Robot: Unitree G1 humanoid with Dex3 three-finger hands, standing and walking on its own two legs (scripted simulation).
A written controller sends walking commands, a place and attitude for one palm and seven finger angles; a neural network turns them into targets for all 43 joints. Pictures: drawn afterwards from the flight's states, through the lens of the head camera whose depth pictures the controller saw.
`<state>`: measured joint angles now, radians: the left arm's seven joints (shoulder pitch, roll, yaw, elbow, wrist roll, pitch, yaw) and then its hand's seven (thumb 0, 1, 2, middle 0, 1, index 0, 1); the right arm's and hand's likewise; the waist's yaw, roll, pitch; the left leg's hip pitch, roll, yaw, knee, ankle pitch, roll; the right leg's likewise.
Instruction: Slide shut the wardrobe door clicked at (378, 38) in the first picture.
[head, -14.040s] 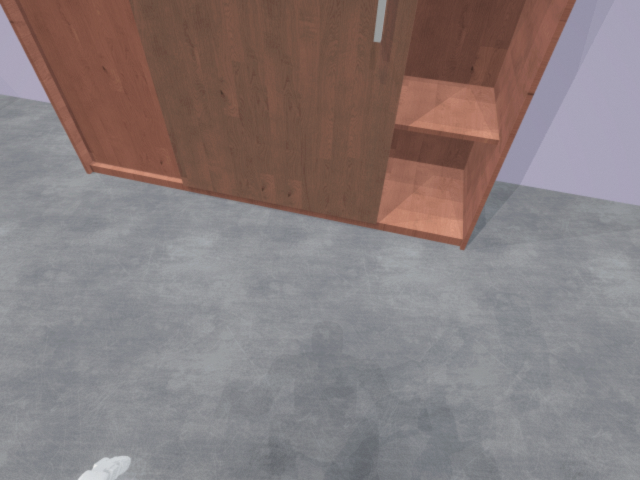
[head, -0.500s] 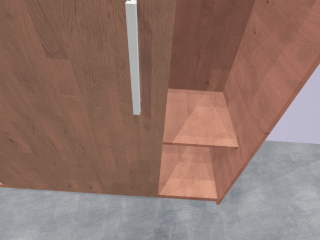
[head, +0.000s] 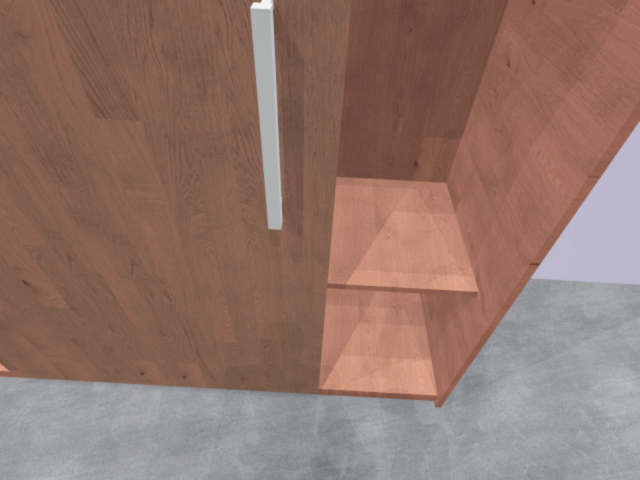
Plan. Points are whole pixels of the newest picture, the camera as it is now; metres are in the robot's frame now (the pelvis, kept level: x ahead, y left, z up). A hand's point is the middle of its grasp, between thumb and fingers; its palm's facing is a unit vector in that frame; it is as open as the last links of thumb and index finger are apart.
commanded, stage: look again from close up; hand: left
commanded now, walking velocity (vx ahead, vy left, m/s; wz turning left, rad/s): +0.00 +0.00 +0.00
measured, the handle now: (272, 131) +0.49 +0.11 +0.20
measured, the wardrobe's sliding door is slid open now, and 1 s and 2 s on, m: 0.38 0.38 0.38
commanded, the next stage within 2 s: none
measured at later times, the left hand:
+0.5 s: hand out of the picture -0.04 +0.15 -0.18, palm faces +0.04 -0.99 -0.16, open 7.4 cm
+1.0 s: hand out of the picture -0.05 +0.13 -0.18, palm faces +0.05 -0.99 -0.15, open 7.4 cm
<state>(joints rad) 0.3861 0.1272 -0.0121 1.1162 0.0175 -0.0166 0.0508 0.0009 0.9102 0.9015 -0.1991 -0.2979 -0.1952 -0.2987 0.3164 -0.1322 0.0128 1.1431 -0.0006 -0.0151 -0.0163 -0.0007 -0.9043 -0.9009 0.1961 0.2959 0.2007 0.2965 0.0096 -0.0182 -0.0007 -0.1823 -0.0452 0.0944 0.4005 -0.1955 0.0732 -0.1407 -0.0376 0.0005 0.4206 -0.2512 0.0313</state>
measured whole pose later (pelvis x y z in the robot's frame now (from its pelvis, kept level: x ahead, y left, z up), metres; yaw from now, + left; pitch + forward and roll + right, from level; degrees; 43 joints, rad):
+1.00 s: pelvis -0.01 -0.02 +0.00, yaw +0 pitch -1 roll +0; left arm 0.39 0.11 -0.01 1.11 0.02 -0.02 0.05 0.00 0.91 0.90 -0.20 -0.30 -0.20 -0.30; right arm 0.33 -0.12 0.01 1.15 0.00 -0.01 -0.02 0.00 -0.90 -0.90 0.20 0.30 0.20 0.30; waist 0.01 -0.02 0.00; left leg -0.20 -0.02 0.09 0.41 -0.19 0.05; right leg -0.16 -0.01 0.00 0.43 -0.24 0.01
